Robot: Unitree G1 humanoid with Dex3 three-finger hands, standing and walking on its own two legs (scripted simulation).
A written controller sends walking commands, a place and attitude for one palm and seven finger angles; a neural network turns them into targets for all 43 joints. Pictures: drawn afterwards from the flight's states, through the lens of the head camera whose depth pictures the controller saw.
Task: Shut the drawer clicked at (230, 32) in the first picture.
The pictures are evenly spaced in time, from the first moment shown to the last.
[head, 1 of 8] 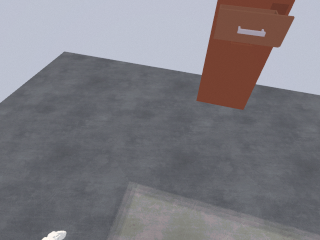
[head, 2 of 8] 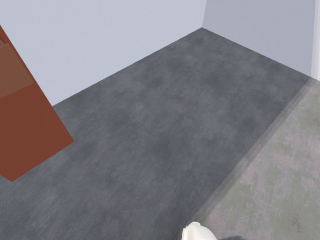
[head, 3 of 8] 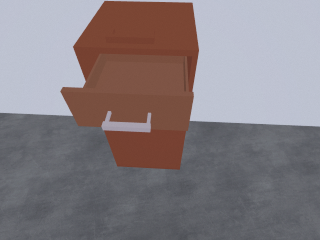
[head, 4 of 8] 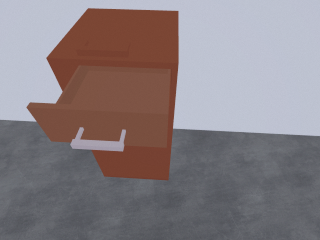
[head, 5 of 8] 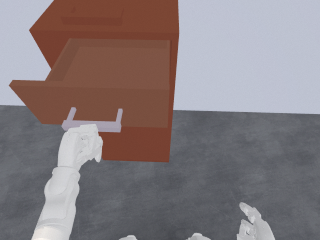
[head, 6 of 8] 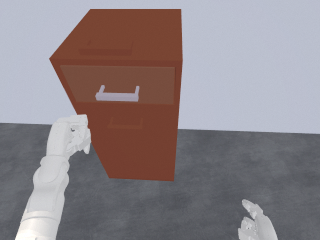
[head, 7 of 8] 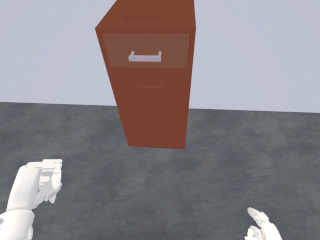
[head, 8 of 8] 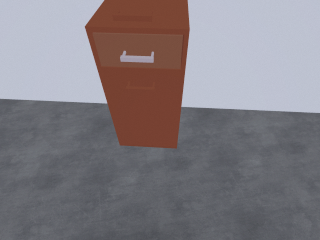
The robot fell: no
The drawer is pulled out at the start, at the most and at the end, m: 0.20 0.20 0.00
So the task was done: yes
